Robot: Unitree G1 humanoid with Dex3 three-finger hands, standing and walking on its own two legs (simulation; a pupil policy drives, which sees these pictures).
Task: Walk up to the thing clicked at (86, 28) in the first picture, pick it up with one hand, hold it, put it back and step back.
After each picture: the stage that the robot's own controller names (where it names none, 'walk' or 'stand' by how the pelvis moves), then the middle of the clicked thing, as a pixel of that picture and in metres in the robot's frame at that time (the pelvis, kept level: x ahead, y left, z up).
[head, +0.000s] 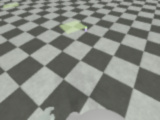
stand; (85, 29) +2.30 +0.25 -0.72
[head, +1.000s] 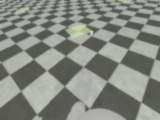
walk; (91, 33) +2.17 +0.23 -0.72
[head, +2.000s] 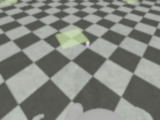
walk; (87, 44) +1.48 +0.20 -0.69
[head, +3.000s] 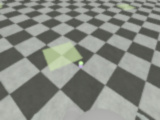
walk; (80, 64) +0.94 +0.17 -0.70
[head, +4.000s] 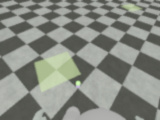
walk; (78, 84) +0.53 +0.14 -0.71
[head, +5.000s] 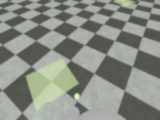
stand; (76, 97) +0.32 +0.14 -0.70
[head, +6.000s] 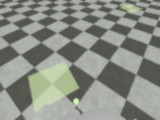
stand; (76, 102) +0.29 +0.15 -0.71
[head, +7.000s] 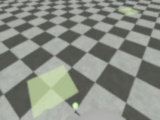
stand; (75, 106) +0.26 +0.17 -0.72
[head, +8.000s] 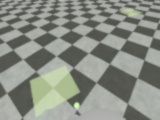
stand; (76, 106) +0.28 +0.16 -0.73
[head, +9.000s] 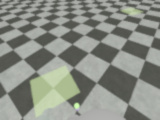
stand; (77, 106) +0.26 +0.16 -0.73
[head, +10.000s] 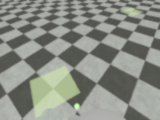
go down; (77, 107) +0.26 +0.16 -0.73
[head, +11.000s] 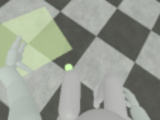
go down; (68, 68) +0.36 +0.17 -0.33
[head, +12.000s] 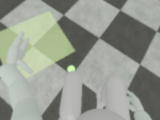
approach; (71, 70) +0.36 +0.16 -0.31
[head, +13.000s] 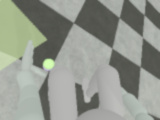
close in; (48, 65) +0.36 +0.20 -0.23
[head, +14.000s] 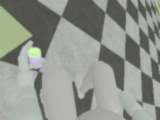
close; (35, 58) +0.39 +0.22 -0.22
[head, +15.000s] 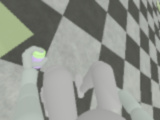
lift; (38, 58) +0.39 +0.21 -0.23
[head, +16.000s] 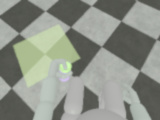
lift; (64, 71) +0.31 +0.19 -0.04
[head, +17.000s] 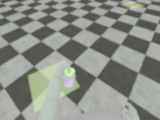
hold; (69, 77) +0.31 +0.17 +0.00
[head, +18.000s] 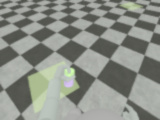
hold; (69, 77) +0.31 +0.17 +0.00
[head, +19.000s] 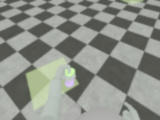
crouch; (69, 77) +0.31 +0.16 -0.03
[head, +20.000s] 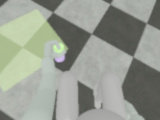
lower; (59, 52) +0.45 +0.19 -0.09
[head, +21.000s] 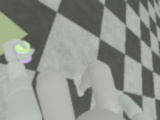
lower; (23, 52) +0.43 +0.26 -0.23
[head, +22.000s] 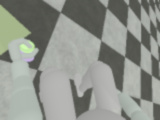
lower; (27, 51) +0.42 +0.26 -0.23
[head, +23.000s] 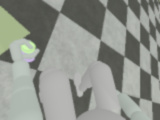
lower; (28, 52) +0.42 +0.25 -0.24
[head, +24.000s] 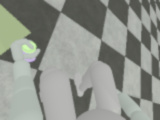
lower; (29, 52) +0.42 +0.25 -0.24
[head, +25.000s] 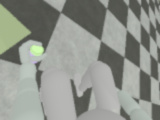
open; (35, 54) +0.41 +0.22 -0.24
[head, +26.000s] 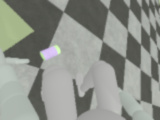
stand; (50, 52) +0.43 +0.13 -0.25
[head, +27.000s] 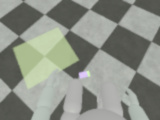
walk; (84, 74) +0.39 +0.06 -0.48
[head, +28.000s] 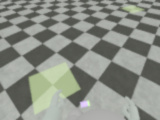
stand; (84, 104) +0.31 +0.04 -0.69
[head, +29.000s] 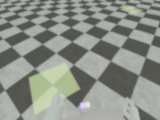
stand; (84, 105) +0.30 +0.04 -0.69
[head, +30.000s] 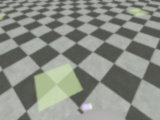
stand; (87, 106) +0.29 +0.02 -0.74
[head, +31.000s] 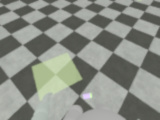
walk; (87, 96) +0.31 -0.01 -0.72
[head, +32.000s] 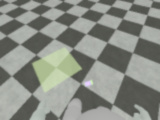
walk; (88, 83) +0.48 +0.02 -0.72
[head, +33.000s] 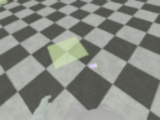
walk; (93, 66) +0.81 +0.00 -0.71
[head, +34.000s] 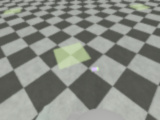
stand; (94, 69) +0.91 -0.04 -0.74
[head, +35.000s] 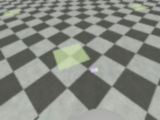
stand; (94, 70) +0.90 -0.04 -0.75
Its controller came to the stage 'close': yes
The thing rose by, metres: 0.72
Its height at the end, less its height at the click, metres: -0.02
